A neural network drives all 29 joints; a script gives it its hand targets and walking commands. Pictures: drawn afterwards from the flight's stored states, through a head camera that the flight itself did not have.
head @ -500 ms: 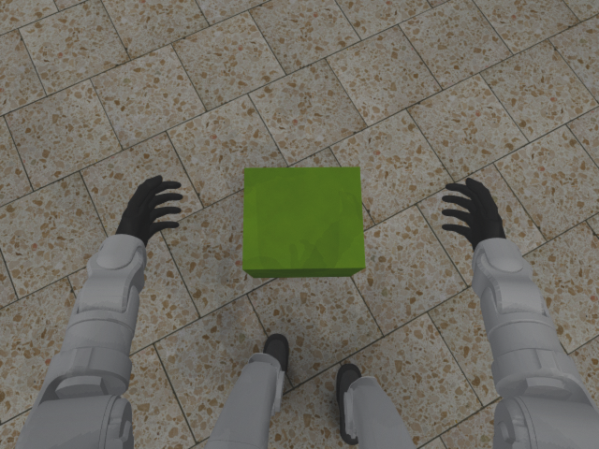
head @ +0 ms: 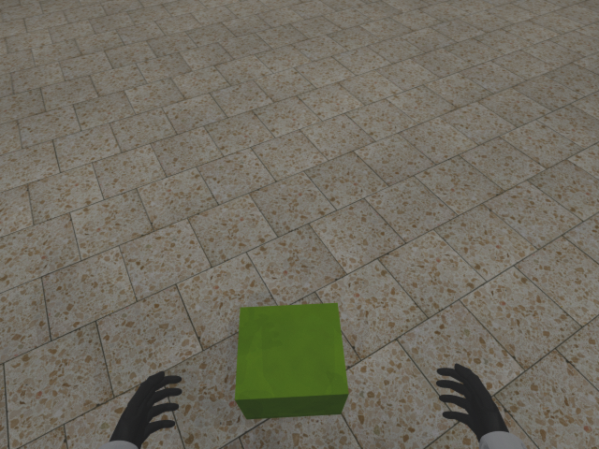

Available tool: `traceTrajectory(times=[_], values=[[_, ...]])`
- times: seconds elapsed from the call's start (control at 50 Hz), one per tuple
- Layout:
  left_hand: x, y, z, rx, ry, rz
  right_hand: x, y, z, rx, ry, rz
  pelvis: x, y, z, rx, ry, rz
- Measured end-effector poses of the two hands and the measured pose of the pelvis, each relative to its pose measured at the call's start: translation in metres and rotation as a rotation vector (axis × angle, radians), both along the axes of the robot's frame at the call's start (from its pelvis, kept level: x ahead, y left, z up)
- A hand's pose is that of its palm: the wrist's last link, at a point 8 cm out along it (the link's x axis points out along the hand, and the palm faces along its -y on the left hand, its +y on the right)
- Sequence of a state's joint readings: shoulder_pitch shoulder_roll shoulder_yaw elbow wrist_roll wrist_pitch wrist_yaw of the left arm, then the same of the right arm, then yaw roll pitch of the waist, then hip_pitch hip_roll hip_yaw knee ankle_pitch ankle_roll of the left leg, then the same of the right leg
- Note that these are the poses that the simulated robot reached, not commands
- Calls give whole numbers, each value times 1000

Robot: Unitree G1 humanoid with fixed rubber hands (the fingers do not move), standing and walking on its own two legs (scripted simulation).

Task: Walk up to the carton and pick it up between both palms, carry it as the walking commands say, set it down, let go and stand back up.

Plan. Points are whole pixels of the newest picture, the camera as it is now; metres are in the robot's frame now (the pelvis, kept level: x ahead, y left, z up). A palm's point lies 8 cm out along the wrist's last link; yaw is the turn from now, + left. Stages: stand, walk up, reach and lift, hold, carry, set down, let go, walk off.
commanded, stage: let go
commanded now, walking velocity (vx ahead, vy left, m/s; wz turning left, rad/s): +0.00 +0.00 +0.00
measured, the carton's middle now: (291, 361) +0.45 +0.06 -0.65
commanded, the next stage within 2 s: stand in 0.46 s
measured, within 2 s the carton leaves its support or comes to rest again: neither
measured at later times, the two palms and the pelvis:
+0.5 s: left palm (130, 439) +0.16 +0.24 -0.07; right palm out of the picture +0.15 -0.23 -0.07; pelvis +0.00 +0.00 +0.00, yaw +1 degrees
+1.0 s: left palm out of the picture +0.13 +0.31 -0.09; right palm out of the picture +0.15 -0.27 -0.06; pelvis +0.01 +0.02 +0.00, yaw -1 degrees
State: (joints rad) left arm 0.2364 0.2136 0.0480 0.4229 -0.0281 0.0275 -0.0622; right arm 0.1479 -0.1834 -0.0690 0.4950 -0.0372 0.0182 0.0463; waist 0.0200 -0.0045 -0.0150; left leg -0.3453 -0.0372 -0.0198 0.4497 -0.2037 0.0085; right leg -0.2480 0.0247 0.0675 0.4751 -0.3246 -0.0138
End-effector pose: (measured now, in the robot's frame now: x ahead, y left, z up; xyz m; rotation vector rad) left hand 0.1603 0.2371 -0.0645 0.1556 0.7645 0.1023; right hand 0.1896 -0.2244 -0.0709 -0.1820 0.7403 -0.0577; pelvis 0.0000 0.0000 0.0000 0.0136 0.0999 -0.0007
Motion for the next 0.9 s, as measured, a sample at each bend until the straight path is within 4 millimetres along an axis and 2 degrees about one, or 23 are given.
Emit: traceTrajectory(times=[0.08,0.18,0.26,0.38,0.5,0.58,0.68,0.76,0.9], values=[[-10,-11,5,-10,-1,-6,-19,-14,3,-10,18,-6,-4,-8,2,6,-71,5],[-10,-23,5,-32,-8,-21,-33,-24,9,-16,28,-17,-9,-17,2,9,-144,16],[-8,-25,3,-41,-6,-20,-38,-25,14,-15,24,-26,-10,-19,1,8,-190,20],[-6,-18,-3,-38,39,-7,-38,-15,8,2,59,-21,-10,-11,-1,6,-202,15],[-3,2,-4,13,46,11,-36,-3,2,-14,59,-43,-2,0,-1,-2,-163,13],[-8,35,-10,96,44,40,-42,-22,-2,-117,89,-56,5,6,-4,-9,-135,3],[-16,64,-14,151,51,45,-40,-47,7,-199,83,-88,11,13,-5,-16,-118,-6],[-19,73,-19,162,69,39,-35,-56,15,-233,70,-103,14,17,-4,-15,-107,-13],[-28,74,-29,164,134,13,-31,-52,14,-232,62,-115,16,22,-3,-15,-99,-23]])
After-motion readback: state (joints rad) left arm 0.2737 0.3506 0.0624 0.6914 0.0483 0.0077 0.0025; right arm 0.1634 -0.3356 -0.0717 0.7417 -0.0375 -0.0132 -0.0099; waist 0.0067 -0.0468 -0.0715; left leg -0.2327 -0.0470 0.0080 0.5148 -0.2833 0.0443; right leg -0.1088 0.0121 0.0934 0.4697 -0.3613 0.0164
